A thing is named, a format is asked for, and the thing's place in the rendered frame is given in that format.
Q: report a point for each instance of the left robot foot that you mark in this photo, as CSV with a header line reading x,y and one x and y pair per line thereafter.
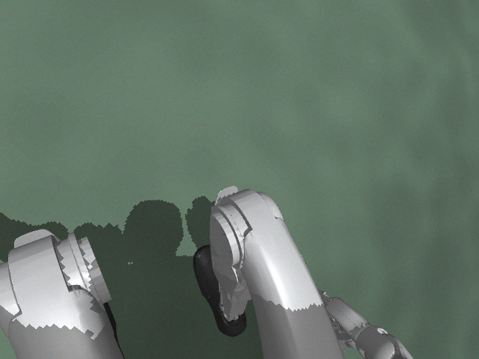
x,y
112,320

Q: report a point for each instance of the right robot hand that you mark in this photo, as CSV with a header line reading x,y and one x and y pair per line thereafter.
x,y
345,318

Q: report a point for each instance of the right robot arm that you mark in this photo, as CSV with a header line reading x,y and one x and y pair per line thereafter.
x,y
375,343

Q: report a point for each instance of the right robot foot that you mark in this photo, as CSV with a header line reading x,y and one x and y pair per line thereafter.
x,y
209,287

